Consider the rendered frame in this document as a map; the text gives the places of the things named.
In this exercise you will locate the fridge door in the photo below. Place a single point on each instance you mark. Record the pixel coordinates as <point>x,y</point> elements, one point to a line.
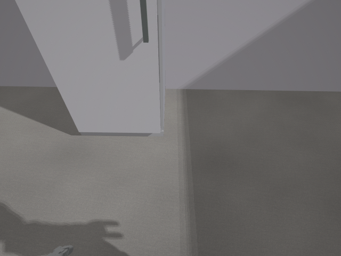
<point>107,76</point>

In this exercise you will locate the left robot hand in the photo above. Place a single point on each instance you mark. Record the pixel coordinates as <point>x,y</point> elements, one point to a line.
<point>62,251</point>

